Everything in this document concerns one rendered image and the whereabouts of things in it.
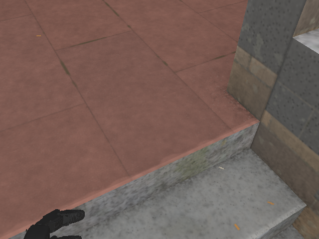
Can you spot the stairs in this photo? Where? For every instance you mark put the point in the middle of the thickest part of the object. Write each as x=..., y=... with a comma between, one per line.
x=222, y=191

